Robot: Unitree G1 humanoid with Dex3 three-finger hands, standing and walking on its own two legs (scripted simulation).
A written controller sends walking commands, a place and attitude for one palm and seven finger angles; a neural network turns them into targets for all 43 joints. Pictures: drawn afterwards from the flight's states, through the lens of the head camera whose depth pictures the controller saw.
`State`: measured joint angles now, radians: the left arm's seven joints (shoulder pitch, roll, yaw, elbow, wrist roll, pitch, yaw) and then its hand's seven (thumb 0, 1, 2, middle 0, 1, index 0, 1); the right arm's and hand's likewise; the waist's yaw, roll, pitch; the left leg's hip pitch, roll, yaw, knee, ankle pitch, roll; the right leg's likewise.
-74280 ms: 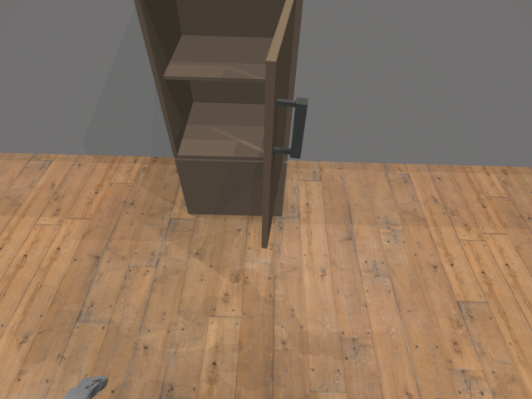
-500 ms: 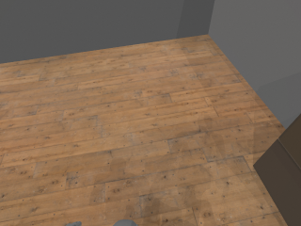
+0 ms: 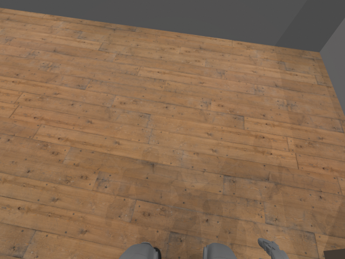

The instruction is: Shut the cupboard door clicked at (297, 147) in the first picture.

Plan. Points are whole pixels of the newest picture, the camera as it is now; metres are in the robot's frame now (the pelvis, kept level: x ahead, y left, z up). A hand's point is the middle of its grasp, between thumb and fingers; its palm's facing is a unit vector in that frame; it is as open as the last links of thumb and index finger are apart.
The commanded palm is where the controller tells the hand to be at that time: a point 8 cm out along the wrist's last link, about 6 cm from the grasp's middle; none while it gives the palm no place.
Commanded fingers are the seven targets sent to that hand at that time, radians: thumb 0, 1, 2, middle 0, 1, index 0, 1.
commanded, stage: turn to face it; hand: left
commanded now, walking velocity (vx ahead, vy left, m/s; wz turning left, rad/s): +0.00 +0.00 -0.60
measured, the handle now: out of the picture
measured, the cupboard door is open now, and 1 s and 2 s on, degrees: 1 1 1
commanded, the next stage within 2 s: none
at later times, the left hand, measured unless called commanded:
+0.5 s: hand out of the picture +0.12 +0.14 -0.15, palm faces -0.13 -0.97 -0.22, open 7.4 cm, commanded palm none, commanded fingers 0.00 0.90 0.90 -0.20 -0.30 -0.20 -0.30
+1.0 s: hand (131, 195) +0.28 +0.14 -0.14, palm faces -0.46 -0.86 -0.23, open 7.4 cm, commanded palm none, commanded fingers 0.00 0.90 0.90 -0.20 -0.30 -0.20 -0.30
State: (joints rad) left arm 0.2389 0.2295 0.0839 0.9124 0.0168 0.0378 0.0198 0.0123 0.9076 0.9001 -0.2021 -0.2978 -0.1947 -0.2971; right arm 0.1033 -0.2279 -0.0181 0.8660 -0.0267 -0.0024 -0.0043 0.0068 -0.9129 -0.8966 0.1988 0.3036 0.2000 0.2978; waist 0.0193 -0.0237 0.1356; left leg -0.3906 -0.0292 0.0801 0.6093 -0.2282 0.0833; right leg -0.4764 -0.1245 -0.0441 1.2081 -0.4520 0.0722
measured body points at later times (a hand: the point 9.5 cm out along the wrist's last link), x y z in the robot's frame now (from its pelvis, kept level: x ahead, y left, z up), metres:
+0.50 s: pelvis +0.06 -0.03 +0.02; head +0.11 -0.05 +0.46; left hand +0.13 +0.19 -0.13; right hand +0.07 -0.30 -0.14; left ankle +0.05 +0.10 -0.66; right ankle +0.05 -0.15 -0.72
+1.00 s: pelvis +0.07 +0.01 +0.02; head +0.11 +0.00 +0.46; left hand +0.30 +0.18 -0.12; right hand -0.01 -0.23 -0.12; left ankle +0.10 +0.11 -0.72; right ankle -0.01 -0.12 -0.66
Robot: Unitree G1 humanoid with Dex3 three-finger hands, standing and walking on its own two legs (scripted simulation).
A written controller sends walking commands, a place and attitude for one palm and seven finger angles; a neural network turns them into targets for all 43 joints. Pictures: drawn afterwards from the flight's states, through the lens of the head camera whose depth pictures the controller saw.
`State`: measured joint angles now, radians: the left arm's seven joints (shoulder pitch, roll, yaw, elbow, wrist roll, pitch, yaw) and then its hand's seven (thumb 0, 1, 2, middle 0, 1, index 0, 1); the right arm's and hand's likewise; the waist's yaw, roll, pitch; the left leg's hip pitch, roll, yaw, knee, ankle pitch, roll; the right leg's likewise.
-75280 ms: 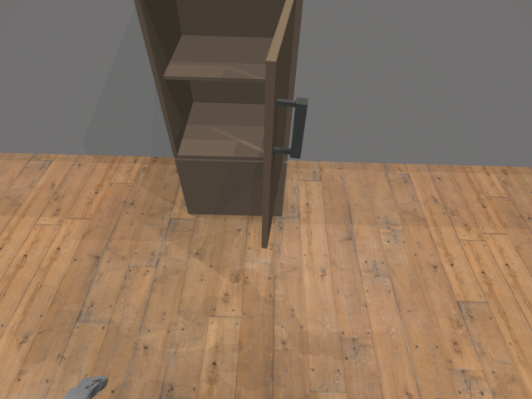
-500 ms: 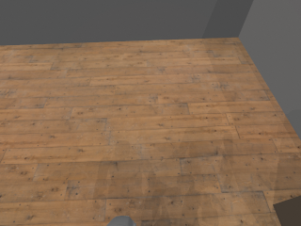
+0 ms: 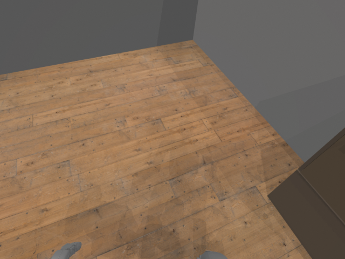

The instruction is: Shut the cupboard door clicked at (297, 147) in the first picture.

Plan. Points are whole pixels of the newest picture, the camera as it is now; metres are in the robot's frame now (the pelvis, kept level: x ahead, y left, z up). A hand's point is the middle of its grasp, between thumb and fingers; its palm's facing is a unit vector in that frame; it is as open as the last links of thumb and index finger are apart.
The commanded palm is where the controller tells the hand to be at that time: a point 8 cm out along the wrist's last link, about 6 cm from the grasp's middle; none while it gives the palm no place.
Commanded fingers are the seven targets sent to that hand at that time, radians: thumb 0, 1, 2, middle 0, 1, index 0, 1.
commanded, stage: turn to face it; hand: left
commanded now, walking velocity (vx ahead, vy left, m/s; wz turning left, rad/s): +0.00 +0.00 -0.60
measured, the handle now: out of the picture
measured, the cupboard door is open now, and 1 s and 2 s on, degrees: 1 1 1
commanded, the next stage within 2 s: take the last steps up to it in 1.70 s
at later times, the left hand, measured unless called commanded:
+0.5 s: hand out of the picture +0.12 +0.14 -0.17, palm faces -0.21 -0.95 -0.21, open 7.4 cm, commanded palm none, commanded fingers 0.00 0.90 0.90 -0.20 -0.30 -0.20 -0.30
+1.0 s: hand (142, 223) +0.23 +0.09 -0.16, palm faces -0.54 -0.80 -0.26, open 7.4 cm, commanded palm none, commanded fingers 0.00 0.90 0.90 -0.20 -0.30 -0.20 -0.30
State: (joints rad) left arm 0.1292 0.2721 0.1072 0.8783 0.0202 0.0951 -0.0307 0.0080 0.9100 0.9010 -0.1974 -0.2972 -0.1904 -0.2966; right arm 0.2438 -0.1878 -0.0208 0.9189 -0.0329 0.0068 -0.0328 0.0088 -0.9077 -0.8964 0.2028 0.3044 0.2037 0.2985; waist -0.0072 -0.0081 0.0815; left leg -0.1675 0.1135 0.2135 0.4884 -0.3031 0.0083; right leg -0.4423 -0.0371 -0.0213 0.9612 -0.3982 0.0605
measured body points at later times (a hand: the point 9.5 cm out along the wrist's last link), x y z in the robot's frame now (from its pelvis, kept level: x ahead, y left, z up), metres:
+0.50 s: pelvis +0.01 -0.03 +0.00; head +0.05 -0.04 +0.44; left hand +0.13 +0.20 -0.15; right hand +0.04 -0.31 -0.14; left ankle +0.04 +0.11 -0.70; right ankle -0.01 -0.14 -0.74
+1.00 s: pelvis +0.01 -0.02 -0.02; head +0.04 -0.05 +0.43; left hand +0.26 +0.14 -0.14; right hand -0.10 -0.26 -0.16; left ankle +0.05 +0.10 -0.74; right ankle -0.05 -0.12 -0.74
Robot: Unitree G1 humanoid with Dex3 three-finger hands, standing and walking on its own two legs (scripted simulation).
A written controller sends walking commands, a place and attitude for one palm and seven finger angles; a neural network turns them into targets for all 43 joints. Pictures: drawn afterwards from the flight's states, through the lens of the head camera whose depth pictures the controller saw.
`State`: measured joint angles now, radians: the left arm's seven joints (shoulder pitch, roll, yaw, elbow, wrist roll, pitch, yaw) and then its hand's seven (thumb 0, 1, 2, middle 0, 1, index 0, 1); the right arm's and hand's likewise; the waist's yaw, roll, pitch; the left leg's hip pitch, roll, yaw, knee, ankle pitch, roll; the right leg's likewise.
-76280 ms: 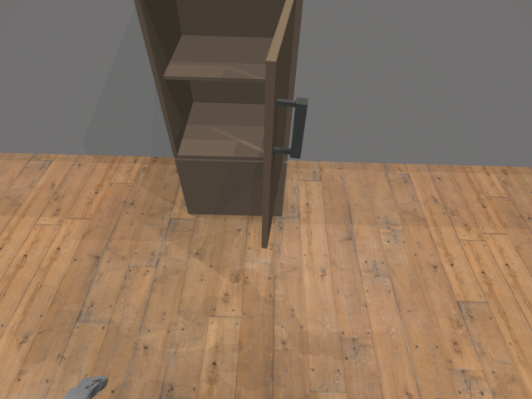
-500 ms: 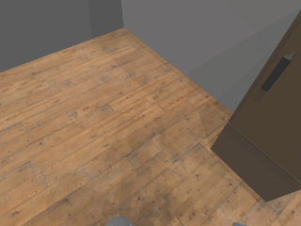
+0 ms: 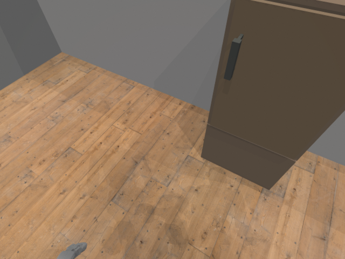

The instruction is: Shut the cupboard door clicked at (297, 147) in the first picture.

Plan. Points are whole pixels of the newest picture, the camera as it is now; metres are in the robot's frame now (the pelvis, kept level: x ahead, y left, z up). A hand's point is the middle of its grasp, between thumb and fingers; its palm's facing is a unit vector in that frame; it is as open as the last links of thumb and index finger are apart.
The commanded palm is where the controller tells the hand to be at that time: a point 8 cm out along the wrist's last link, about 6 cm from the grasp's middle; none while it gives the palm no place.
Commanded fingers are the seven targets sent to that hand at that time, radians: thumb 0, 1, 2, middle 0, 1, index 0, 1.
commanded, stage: turn to face it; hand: left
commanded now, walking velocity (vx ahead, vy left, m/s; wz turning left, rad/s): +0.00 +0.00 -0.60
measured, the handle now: (234, 57) +0.72 -0.18 +0.05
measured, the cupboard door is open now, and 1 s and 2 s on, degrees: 1 1 1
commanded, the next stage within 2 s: take the last steps up to it in 0.70 s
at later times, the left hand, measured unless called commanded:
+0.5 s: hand (97, 258) +0.14 +0.21 -0.17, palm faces -0.21 -0.96 -0.19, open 7.4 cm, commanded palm none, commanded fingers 0.00 0.90 0.90 -0.20 -0.30 -0.20 -0.30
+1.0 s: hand (130, 240) +0.18 +0.13 -0.13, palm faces -0.39 -0.89 -0.24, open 7.4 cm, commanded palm none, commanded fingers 0.00 0.90 0.90 -0.20 -0.30 -0.20 -0.30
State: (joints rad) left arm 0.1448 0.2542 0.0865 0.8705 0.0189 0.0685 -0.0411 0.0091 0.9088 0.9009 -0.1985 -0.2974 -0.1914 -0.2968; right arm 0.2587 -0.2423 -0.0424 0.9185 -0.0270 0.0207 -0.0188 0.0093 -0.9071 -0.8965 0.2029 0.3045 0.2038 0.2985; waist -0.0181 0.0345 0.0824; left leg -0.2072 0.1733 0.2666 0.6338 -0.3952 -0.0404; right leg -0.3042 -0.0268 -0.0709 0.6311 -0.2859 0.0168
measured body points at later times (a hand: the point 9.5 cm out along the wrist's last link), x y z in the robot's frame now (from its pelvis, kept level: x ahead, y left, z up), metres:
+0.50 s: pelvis +0.02 +0.03 +0.01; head +0.07 +0.05 +0.45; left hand +0.15 +0.26 -0.15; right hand +0.05 -0.24 -0.11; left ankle +0.05 +0.13 -0.73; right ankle -0.02 -0.10 -0.68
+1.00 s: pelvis +0.03 -0.01 +0.02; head +0.03 -0.04 +0.46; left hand +0.20 +0.17 -0.12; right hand -0.07 -0.24 -0.15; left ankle +0.06 +0.12 -0.65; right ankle -0.04 -0.08 -0.73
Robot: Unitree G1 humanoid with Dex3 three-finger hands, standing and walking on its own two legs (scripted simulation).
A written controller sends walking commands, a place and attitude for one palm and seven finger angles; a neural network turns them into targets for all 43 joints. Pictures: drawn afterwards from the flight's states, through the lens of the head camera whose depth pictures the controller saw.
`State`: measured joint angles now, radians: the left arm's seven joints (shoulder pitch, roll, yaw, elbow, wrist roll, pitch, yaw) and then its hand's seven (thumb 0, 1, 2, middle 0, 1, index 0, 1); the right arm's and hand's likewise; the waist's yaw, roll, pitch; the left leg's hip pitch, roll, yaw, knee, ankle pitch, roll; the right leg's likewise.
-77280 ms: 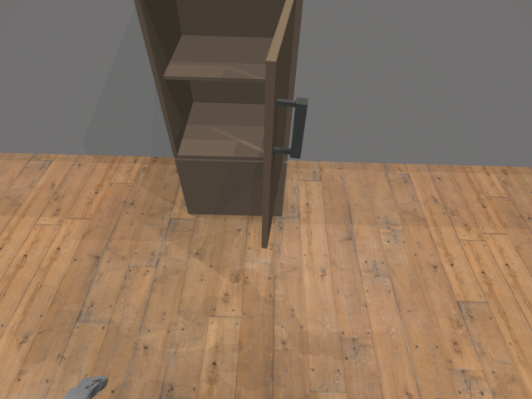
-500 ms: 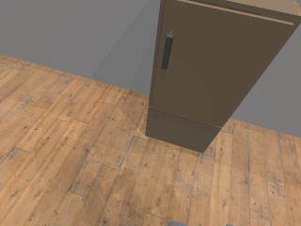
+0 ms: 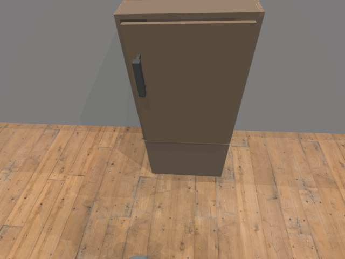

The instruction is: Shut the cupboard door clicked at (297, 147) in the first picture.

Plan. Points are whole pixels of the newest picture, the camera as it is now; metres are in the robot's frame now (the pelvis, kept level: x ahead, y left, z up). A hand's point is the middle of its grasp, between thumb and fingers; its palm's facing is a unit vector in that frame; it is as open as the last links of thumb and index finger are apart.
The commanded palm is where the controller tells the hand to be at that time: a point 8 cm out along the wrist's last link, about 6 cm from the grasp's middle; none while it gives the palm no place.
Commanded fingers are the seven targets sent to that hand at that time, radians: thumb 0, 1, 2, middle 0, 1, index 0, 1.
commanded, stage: take the last steps up to it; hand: left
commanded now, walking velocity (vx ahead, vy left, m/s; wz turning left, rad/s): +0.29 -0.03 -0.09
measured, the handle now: (140, 76) +0.70 +0.14 +0.04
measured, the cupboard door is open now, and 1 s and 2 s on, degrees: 1 1 1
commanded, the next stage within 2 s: come to a stop and stand still in 0.56 s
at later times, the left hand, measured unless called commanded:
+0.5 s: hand (110, 256) +0.17 +0.19 -0.17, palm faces -0.01 -0.98 -0.17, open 7.4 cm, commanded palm none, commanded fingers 0.00 0.90 0.90 -0.20 -0.30 -0.20 -0.30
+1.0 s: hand (135, 213) +0.28 +0.13 -0.16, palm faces +0.03 -0.97 -0.24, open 7.3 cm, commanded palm none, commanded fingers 0.00 0.90 0.90 -0.20 -0.30 -0.20 -0.30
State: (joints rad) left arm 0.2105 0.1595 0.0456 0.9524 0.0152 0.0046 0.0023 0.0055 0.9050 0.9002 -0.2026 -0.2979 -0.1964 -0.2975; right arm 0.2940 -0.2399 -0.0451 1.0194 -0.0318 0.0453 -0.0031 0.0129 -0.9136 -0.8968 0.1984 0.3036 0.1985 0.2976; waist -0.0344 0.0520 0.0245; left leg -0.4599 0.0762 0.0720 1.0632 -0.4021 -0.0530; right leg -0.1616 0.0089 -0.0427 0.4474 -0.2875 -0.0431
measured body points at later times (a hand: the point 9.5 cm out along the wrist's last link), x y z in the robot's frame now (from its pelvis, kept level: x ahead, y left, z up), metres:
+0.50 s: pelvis +0.12 +0.00 +0.00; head +0.15 +0.01 +0.45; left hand +0.17 +0.24 -0.15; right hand +0.09 -0.21 -0.15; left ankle +0.10 +0.12 -0.74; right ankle +0.15 -0.13 -0.69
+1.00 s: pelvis +0.23 -0.05 +0.00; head +0.26 -0.06 +0.45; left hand +0.28 +0.19 -0.14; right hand +0.30 -0.29 -0.16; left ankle +0.23 +0.08 -0.69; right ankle +0.23 -0.13 -0.74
